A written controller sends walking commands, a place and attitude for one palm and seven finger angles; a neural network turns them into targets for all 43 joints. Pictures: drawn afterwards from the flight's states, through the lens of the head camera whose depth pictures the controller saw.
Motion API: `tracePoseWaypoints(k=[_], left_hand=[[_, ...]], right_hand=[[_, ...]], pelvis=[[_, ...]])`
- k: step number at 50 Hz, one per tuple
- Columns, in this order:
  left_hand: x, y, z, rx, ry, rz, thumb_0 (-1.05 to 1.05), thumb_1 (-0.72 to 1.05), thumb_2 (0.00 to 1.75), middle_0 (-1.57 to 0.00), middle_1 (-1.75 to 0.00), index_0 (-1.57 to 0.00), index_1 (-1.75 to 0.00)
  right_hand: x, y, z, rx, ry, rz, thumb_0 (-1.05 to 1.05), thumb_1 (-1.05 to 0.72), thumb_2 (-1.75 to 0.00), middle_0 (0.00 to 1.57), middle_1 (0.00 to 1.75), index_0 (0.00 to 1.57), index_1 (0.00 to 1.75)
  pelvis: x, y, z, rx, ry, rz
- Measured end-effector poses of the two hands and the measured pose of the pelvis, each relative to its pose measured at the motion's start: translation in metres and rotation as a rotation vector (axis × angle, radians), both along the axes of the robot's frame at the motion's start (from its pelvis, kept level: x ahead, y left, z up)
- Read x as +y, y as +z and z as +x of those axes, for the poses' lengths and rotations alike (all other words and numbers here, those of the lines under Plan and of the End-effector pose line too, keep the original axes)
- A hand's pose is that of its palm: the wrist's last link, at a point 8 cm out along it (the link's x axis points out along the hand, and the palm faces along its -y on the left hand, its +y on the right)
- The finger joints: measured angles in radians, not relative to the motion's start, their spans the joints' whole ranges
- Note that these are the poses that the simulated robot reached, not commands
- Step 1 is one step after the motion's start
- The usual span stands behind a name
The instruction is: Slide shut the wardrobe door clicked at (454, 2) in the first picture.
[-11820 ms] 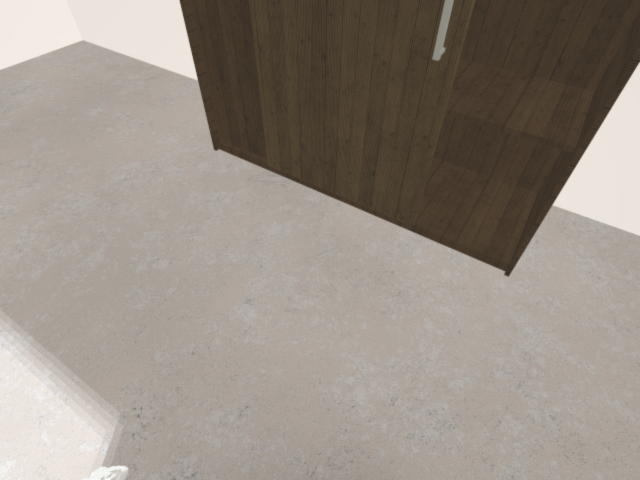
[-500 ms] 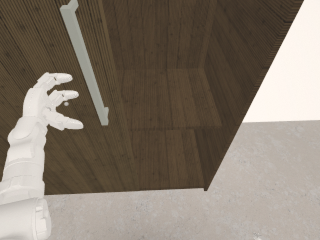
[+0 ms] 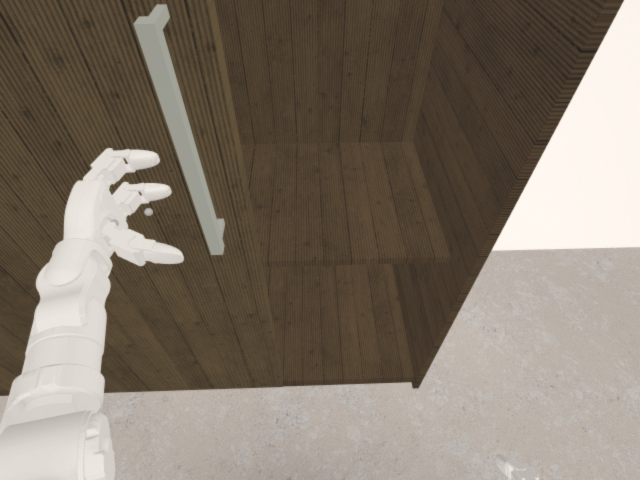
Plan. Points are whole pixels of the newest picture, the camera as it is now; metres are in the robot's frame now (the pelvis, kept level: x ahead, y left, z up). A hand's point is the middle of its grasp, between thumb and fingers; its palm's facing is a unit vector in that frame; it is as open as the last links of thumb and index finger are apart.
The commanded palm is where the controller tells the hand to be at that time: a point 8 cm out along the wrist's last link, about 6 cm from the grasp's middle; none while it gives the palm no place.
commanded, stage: move the hooked fingers beside the handle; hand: left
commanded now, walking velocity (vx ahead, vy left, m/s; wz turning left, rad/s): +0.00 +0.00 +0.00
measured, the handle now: (194, 155) +0.47 +0.17 +0.18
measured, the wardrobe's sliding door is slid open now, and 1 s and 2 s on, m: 0.41 0.41 0.41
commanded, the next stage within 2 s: feel for the door with the fingertips in 0.34 s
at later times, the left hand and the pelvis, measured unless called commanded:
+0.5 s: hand (153, 206) +0.41 +0.22 +0.14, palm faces +0.06 -1.00 -0.03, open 13.9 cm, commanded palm +0.38 +0.27 +0.13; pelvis +0.00 -0.01 +0.00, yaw +0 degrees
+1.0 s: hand (172, 206) +0.42 +0.19 +0.14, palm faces +0.07 -1.00 -0.02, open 13.9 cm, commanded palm +0.39 +0.25 +0.13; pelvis +0.00 -0.01 +0.00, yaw +0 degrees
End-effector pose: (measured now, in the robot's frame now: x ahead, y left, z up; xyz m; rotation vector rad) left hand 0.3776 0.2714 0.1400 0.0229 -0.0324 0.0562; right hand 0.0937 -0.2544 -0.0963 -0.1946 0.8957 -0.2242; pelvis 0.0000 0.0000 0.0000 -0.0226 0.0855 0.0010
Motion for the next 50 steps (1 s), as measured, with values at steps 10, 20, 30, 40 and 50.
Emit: tracePoseWaypoints(k=[10, 20, 30, 40, 50], left_hand=[[0.000, 0.000, -0.002, 0.015, 0.004, 0.005, -0.01, -0.50, 0.30, -0.30, -1.20, -0.30, -1.20], [-0.001, -0.004, 0.009, 0.035, 0.010, 0.011, -0.01, -0.50, 0.30, -0.30, -1.20, -0.30, -1.20], [-0.008, -0.004, 0.011, 0.033, -0.012, 0.007, -0.01, -0.50, 0.30, -0.29, -1.20, -0.30, -1.20], [-0.029, -0.009, 0.009, 0.025, -0.010, -0.006, -0.01, -0.50, 0.30, -0.30, -1.20, -0.30, -1.20], [-0.025, -0.004, 0.014, 0.032, 0.018, -0.005, -0.01, -0.50, 0.30, -0.30, -1.20, -0.31, -1.20]], right_hand=[[0.000, 0.001, 0.007, -0.019, 0.018, -0.001, 0.01, -0.90, -0.90, 0.20, 0.30, 0.20, 0.30], [-0.008, -0.003, -0.013, 0.038, -0.007, -0.015, 0.01, -0.90, -0.90, 0.20, 0.30, 0.20, 0.30], [-0.013, -0.005, -0.028, 0.075, -0.041, -0.007, 0.01, -0.90, -0.90, 0.20, 0.30, 0.20, 0.30], [-0.007, -0.003, -0.009, 0.030, -0.021, 0.009, 0.01, -0.91, -0.90, 0.20, 0.30, 0.20, 0.30], [-0.003, -0.001, 0.005, -0.007, -0.001, 0.017, 0.01, -0.90, -0.90, 0.20, 0.30, 0.20, 0.30]], pelvis=[[-0.001, -0.001, -0.003, -0.005, 0.007, -0.001], [-0.004, -0.001, -0.005, 0.005, 0.005, 0.000], [-0.005, 0.000, -0.001, 0.008, -0.003, 0.000], [-0.005, 0.000, 0.000, 0.001, -0.004, 0.003], [-0.007, 0.000, 0.000, -0.002, -0.003, 0.004]])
